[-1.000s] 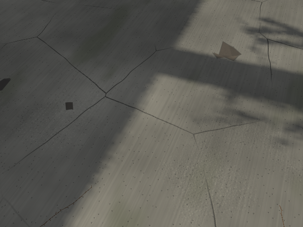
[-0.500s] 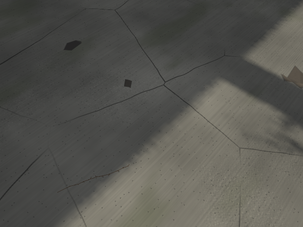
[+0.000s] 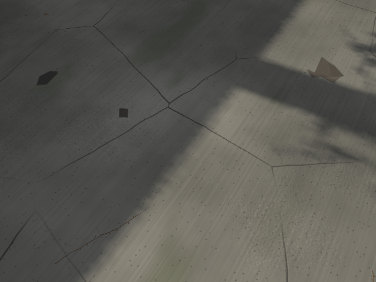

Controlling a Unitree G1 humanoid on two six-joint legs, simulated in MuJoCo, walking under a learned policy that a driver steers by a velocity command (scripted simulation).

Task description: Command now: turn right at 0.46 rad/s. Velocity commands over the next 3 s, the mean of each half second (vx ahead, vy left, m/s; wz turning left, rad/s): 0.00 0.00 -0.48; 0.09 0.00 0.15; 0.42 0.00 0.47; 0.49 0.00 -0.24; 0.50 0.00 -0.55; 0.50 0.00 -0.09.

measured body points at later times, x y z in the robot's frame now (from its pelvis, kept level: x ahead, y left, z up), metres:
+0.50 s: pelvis -0.01 -0.07 +0.02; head +0.02 -0.10 +0.46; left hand +0.22 +0.15 -0.06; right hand +0.07 -0.38 -0.09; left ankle +0.04 +0.09 -0.66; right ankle -0.02 -0.15 -0.72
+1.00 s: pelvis +0.04 -0.04 +0.01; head +0.05 -0.03 +0.46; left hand +0.16 +0.23 -0.10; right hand +0.17 -0.32 -0.08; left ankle +0.06 +0.08 -0.67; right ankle -0.02 -0.15 -0.72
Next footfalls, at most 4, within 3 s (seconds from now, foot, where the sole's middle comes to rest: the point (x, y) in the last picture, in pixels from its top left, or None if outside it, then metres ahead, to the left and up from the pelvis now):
0.22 right None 0.02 -0.16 -0.76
0.66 left None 0.08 0.07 -0.76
1.18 left None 0.22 0.10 -0.76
1.70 right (211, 253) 0.58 -0.05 -0.76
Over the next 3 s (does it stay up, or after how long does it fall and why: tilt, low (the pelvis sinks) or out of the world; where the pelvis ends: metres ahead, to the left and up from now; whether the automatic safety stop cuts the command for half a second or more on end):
stays up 1.07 -0.11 0.02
